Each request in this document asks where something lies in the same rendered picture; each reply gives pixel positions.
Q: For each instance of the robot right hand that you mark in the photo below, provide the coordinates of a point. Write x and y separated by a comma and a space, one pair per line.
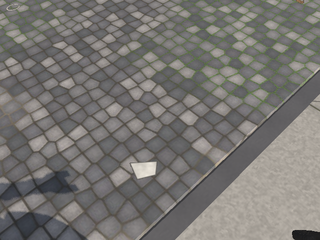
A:
305, 235

